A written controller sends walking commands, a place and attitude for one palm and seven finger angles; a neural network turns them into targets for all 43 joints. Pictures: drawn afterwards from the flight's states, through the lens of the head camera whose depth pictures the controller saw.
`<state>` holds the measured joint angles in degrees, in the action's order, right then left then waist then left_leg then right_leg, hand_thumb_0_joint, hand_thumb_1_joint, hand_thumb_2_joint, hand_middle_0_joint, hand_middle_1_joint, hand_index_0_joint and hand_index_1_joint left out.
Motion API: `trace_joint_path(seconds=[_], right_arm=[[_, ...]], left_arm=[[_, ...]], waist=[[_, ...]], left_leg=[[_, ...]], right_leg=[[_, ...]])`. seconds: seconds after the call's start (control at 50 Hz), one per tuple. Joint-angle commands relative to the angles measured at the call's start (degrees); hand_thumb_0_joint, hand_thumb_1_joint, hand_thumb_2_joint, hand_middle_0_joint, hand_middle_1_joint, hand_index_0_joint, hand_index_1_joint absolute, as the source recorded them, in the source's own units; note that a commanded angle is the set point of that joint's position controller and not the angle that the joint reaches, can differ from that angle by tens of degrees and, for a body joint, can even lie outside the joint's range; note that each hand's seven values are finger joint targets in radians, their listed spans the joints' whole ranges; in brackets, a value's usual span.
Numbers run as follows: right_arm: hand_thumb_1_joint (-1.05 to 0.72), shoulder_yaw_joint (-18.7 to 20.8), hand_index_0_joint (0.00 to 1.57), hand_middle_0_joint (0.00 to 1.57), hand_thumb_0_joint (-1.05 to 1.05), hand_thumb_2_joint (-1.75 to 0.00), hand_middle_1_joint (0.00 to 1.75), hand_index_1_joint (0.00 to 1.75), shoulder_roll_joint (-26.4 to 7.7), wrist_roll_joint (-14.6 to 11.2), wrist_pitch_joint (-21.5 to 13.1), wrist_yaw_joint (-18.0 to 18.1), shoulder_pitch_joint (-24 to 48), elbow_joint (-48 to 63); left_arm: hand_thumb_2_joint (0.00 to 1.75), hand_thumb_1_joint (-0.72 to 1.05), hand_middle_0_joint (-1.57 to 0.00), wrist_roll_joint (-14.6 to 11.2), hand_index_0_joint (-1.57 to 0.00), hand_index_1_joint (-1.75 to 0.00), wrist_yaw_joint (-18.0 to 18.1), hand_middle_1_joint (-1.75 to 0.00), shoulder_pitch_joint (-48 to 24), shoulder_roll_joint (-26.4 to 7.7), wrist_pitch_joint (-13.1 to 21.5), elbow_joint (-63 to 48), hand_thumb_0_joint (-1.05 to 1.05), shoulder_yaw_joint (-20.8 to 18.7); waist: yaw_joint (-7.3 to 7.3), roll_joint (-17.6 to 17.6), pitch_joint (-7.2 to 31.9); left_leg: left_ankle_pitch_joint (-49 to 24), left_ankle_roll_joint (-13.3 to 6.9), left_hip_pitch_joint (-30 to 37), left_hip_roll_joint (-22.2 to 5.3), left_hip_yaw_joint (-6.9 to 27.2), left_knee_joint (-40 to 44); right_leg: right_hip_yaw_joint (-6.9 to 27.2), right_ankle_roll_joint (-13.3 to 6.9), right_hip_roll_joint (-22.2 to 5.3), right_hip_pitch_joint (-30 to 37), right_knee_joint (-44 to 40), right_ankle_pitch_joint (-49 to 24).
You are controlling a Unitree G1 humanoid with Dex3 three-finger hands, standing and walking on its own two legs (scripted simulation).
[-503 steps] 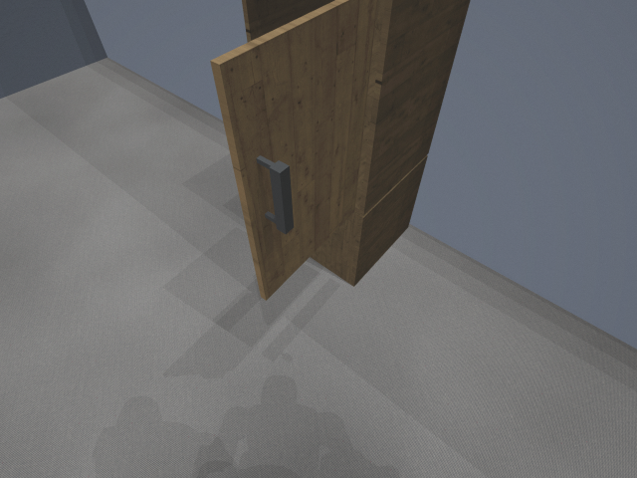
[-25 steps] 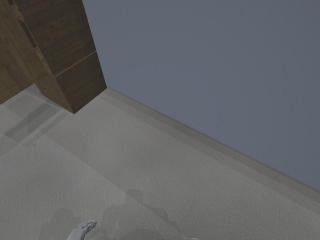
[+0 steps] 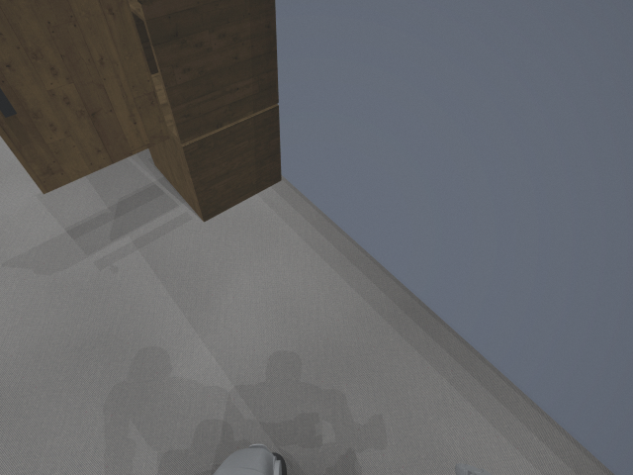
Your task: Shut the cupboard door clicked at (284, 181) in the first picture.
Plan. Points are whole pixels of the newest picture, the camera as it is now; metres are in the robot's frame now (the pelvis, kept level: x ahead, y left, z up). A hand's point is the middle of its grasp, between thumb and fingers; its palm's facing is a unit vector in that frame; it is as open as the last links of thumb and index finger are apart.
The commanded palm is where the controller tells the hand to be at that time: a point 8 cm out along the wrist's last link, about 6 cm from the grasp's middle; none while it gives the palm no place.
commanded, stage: walk to a spot facing it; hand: left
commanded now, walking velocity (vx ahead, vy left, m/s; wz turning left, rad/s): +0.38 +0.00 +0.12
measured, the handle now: out of the picture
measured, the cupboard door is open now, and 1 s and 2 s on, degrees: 92 92 92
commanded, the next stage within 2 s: turn to face it in 0.60 s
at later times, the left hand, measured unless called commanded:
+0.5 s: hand (229, 327) +0.34 +0.18 -0.14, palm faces -0.08 -0.98 -0.20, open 7.3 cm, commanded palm none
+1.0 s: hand (253, 313) +0.39 +0.15 -0.17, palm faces +0.19 -0.97 -0.18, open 7.3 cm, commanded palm none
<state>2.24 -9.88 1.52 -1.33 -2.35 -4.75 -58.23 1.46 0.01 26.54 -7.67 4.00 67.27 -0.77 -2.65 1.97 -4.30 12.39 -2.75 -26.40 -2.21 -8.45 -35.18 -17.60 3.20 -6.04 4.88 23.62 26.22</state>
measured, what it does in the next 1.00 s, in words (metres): walks ahead: left foot, then right foot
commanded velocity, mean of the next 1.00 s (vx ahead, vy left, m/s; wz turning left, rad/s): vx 0.22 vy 0.00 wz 0.21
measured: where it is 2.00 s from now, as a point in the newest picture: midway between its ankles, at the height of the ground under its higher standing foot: (345, 384)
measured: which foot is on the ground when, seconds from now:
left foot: up 0.00-0.00, down 0.02-0.58, up 0.60-1.00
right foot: down 0.00-0.02, up 0.04-0.56, down 0.58-1.00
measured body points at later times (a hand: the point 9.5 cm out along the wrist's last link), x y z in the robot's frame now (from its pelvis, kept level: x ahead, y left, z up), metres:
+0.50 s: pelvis +0.22 +0.00 +0.01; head +0.25 -0.01 +0.46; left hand +0.35 +0.23 -0.13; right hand +0.12 -0.21 -0.14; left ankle +0.11 +0.09 -0.72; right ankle +0.33 -0.14 -0.69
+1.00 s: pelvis +0.39 -0.03 +0.01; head +0.41 -0.01 +0.46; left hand +0.38 +0.20 -0.16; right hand +0.53 -0.26 -0.12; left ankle +0.45 +0.08 -0.71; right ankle +0.34 -0.13 -0.72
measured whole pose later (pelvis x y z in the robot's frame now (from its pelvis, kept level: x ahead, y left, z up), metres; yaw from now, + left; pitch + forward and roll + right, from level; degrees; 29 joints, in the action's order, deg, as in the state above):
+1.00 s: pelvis +0.39 -0.03 +0.01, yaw +9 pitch -1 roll +0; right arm 2.4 -11.0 1.1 1.3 -1.3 -5.6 -56.7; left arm 1.4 0.6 13.9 -11.0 2.2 60.3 -2.5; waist -0.4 2.6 -4.5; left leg 15.9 1.6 -25.1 -2.9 -7.5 -39.5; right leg -17.3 -0.6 -5.0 -6.2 29.7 21.8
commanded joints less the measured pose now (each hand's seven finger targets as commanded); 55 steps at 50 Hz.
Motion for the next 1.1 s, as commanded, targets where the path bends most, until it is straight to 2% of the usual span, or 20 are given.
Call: trace_joint_path(seconds=[0.0,0.02,0.04,0.08,0.14,0.44,0.48,0.52,0.54,0.56,0.6,0.64,0.7,0.9,0.98,1.0,1.02,1.04,1.06,1.08], right_arm=[[-0.90,4.2,0.20,0.20,0.00,-0.90,0.30,0.30,-16.0,0.7,-1.9,2.5,-27.0,-3.6],[-0.90,4.2,0.20,0.20,0.00,-0.90,0.30,0.30,-16.2,-0.4,-1.3,3.3,-26.5,-3.6],[-0.90,3.8,0.20,0.20,0.00,-0.90,0.30,0.30,-14.2,-0.5,-1.5,3.5,-20.9,-2.7],[-0.90,2.2,0.20,0.20,0.00,-0.90,0.30,0.30,-8.6,-0.4,-2.5,3.6,-13.1,-0.3],[-0.90,1.2,0.20,0.20,0.00,-0.90,0.30,0.30,-5.6,-0.4,-3.6,3.7,-12.9,-0.9],[-0.90,0.7,0.20,0.20,0.00,-0.90,0.30,0.30,-6.9,0.4,-3.4,3.7,-24.2,-5.2],[-0.90,0.8,0.20,0.20,0.00,-0.90,0.30,0.30,-7.6,0.4,-3.1,3.7,-24.3,-5.9],[-0.90,0.8,0.20,0.20,0.00,-0.90,0.30,0.30,-7.8,-0.2,-2.9,3.6,-23.3,-6.1],[-0.90,0.8,0.20,0.20,0.00,-0.90,0.30,0.30,-6.8,-0.9,-3.1,3.3,-21.5,-5.1],[-0.90,0.6,0.20,0.20,0.00,-0.90,0.30,0.30,-3.9,-1.6,-3.4,3.2,-23.5,-3.6],[-0.90,0.8,0.20,0.20,0.00,-0.90,0.30,0.30,-4.6,-1.8,-2.8,3.3,-17.1,-2.8],[-0.90,0.7,0.20,0.20,0.00,-0.90,0.30,0.30,-1.9,-1.0,-1.3,3.1,-14.7,-2.8],[-0.90,0.2,0.20,0.20,0.00,-0.90,0.30,0.30,0.5,-0.5,0.7,2.7,-18.8,-4.2],[-0.90,0.4,0.20,0.20,0.00,-0.90,0.30,0.30,-2.1,-0.5,1.9,1.1,-3.5,3.2],[-0.90,1.7,0.20,0.20,0.00,-0.90,0.30,0.30,-7.3,0.2,1.8,1.2,-9.5,3.4],[-0.90,3.1,0.20,0.20,0.00,-0.90,0.30,0.30,-13.0,0.7,1.4,1.7,-13.5,3.4],[-0.90,3.9,0.20,0.20,0.00,-0.90,0.30,0.30,-17.9,0.1,1.5,2.2,-16.3,3.4],[-0.90,3.8,0.20,0.20,0.00,-0.90,0.30,0.30,-18.0,-0.3,1.9,2.7,-15.0,3.3],[-0.90,3.8,0.20,0.20,0.00,-0.90,0.30,0.30,-17.0,-0.2,1.9,3.0,-11.2,5.1],[-0.90,3.5,0.20,0.20,0.00,-0.90,0.30,0.30,-15.8,-0.2,1.9,3.3,-7.2,6.4]], left_arm=[[0.90,0.90,-0.20,-1.3,-0.20,-0.30,-0.5,-0.30,-1.1,-5.5,1.1,-7.0,0.00,-1.2],[0.90,0.90,-0.20,-1.3,-0.20,-0.30,-0.1,-0.30,-6.8,-7.3,0.8,-9.1,0.00,-1.4],[0.90,0.90,-0.20,-1.0,-0.20,-0.30,0.2,-0.30,-8.8,-6.8,0.7,-9.1,0.00,-1.8],[0.90,0.90,-0.20,0.0,-0.20,-0.30,-0.3,-0.30,-7.2,-4.6,-0.3,-7.3,0.00,-2.1],[0.90,0.90,-0.20,0.6,-0.20,-0.30,-0.7,-0.30,-4.2,-2.8,-1.8,-6.3,0.00,-2.0],[0.90,0.90,-0.20,-0.2,-0.20,-0.30,-2.0,-0.30,-26.3,-4.8,-2.2,-15.2,0.00,-1.7],[0.90,0.90,-0.20,-0.2,-0.20,-0.30,-1.9,-0.30,-24.5,-5.7,-1.8,-15.0,0.00,-1.8],[0.90,0.90,-0.20,0.0,-0.20,-0.30,-1.4,-0.30,-12.4,-8.1,-0.8,-11.3,0.00,-2.6],[0.90,0.90,-0.20,0.4,-0.20,-0.30,-0.8,-0.30,-2.3,-12.0,-0.1,-8.2,0.00,-4.1],[0.90,0.90,-0.20,0.2,-0.20,-0.30,-0.2,-0.30,4.9,-17.9,0.1,-6.1,0.00,-5.5],[0.90,0.90,-0.20,-0.8,-0.20,-0.30,0.5,-0.30,-1.3,-15.1,0.2,-7.1,0.00,-4.4],[0.90,0.90,-0.20,-0.9,-0.20,-0.30,0.9,-0.30,-8.4,-10.1,0.3,-9.1,0.00,-3.0],[0.90,0.90,-0.20,-0.5,-0.20,-0.30,1.1,-0.30,-11.9,-6.3,1.0,-9.2,0.00,-1.7],[0.90,0.90,-0.20,-0.1,-0.20,-0.30,1.3,-0.30,-10.7,-11.4,-0.5,-9.4,0.00,-3.7],[0.90,0.90,-0.20,-0.6,-0.20,-0.30,1.1,-0.30,-12.0,-14.0,-1.7,-10.9,0.00,-4.3],[0.90,0.90,-0.20,-1.2,-0.20,-0.30,0.8,-0.30,-12.0,-11.9,-2.2,-12.5,0.00,-4.1],[0.90,0.90,-0.20,-1.5,-0.20,-0.30,0.8,-0.30,-14.9,-9.3,-2.5,-15.3,0.00,-2.9],[0.90,0.90,-0.20,-0.9,-0.20,-0.30,1.3,-0.30,-16.5,-11.0,-3.4,-16.5,0.00,-3.2],[0.90,0.90,-0.20,-0.7,-0.20,-0.30,1.2,-0.30,-17.4,-10.4,-3.8,-17.0,0.00,-3.6],[0.90,0.90,-0.20,-0.4,-0.20,-0.30,1.2,-0.30,-17.1,-9.7,-4.4,-16.1,0.00,-3.8]], waist=[[12.19,-18.1,16.2],[11.83,-10.4,15.5],[9.25,-6.3,11.0],[4.91,-7.4,3.4],[2.22,-7.5,2.8],[5.82,-6.4,-2.3],[4.68,-6.9,-0.7],[-0.90,-3.3,5.4],[-5.08,0.6,11.6],[-5.79,14.2,18.9],[-3.48,4.9,12.7],[0.65,2.1,4.3],[4.78,4.6,3.2],[1.95,6.1,3.3],[6.69,0.6,7.9],[8.55,-12.2,11.4],[9.27,-20.9,13.4],[8.13,-11.1,13.0],[6.86,-7.1,9.0],[5.38,-11.6,7.5]], left_leg=[[-5.6,-11.4,43.4,-20.1,34.6,13.5],[-7.5,-13.1,40.8,-22.4,37.7,17.5],[-4.4,-11.7,32.8,-21.1,31.5,19.1],[-1.6,-7.9,18.9,-17.2,22.4,21.7],[-6.9,-6.4,15.0,-13.6,13.6,23.6],[-24.5,-5.9,27.1,-13.7,5.8,22.6],[-31.8,-5.2,28.2,-13.3,4.9,18.1],[-38.0,-2.9,23.5,-10.4,3.6,3.4],[-27.2,-0.5,11.1,-6.4,0.7,-10.0],[15.8,2.5,-3.7,3.0,-0.7,-29.7],[16.4,1.8,-7.5,-1.2,9.4,-40.7],[9.4,2.4,-5.5,-4.3,10.4,-37.4],[6.1,3.9,-0.2,-4.6,8.4,-28.1],[5.2,4.8,-0.8,-2.0,2.0,-7.9],[-7.0,2.6,17.9,0.9,1.0,5.7],[-23.2,-3.0,26.5,-10.4,16.3,8.9],[-42.8,-10.9,28.5,-22.1,32.9,12.1],[-33.9,-13.0,25.6,-23.4,31.0,12.9],[-19.8,-12.2,19.7,-21.5,30.6,15.7],[-10.1,-10.0,14.9,-18.2,29.5,17.6]], right_leg=[[4.5,-2.1,2.2,-37.0,45.8,2.4],[13.4,-3.5,1.1,-40.6,54.2,3.9],[15.0,-3.9,-1.1,-41.5,56.4,0.5],[17.2,-3.1,-4.0,-39.5,53.2,-7.0],[16.5,-2.1,-3.6,-36.0,45.9,-10.0],[12.1,-4.0,0.5,-37.9,14.8,-17.3],[10.4,-5.2,2.6,-32.1,11.4,-14.7],[9.6,-6.6,5.0,-13.4,5.9,-18.7],[18.5,-9.1,-2.6,4.1,6.7,-26.3],[40.0,-16.1,-19.6,17.6,2.1,-39.9],[36.1,-16.5,-19.1,5.8,-2.8,-41.3],[25.4,-12.1,-15.8,-9.1,-6.3,-39.8],[15.1,-10.3,-12.4,-17.1,-9.6,-38.2],[8.7,-9.8,-14.8,-8.6,-2.2,-48.2],[4.4,-4.9,-12.4,-15.1,16.8,-44.7],[2.9,-1.0,-5.5,-26.0,30.1,-21.3],[8.5,0.8,0.7,-35.7,43.6,12.7],[15.9,-0.3,-0.2,-36.4,46.8,12.3],[16.2,0.0,-0.9,-37.6,46.7,9.1],[17.2,0.4,-1.5,-37.4,46.5,5.3]])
